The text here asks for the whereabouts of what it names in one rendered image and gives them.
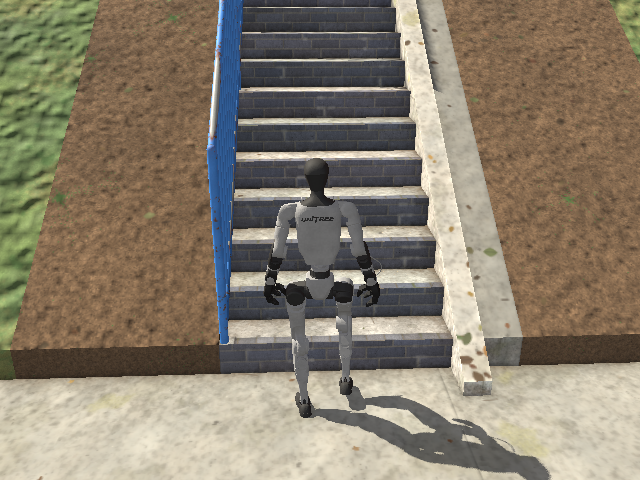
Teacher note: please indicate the robot left hand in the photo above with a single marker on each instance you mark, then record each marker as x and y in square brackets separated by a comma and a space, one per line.
[272, 289]

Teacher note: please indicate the right robot forearm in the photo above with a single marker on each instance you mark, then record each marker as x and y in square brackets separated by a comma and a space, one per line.
[366, 267]

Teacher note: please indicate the robot right hand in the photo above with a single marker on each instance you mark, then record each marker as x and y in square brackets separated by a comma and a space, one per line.
[372, 290]

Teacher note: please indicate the robot right shin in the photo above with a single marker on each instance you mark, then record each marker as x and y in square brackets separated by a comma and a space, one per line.
[345, 350]

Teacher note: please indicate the left robot upper arm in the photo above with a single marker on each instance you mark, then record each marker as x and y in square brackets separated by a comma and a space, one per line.
[286, 212]

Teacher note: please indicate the left robot forearm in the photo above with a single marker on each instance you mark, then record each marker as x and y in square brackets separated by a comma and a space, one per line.
[273, 268]

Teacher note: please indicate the humanoid robot head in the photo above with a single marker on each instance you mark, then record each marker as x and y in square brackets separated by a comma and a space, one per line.
[316, 172]

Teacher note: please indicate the right robot upper arm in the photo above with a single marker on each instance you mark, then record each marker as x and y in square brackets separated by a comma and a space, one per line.
[350, 211]

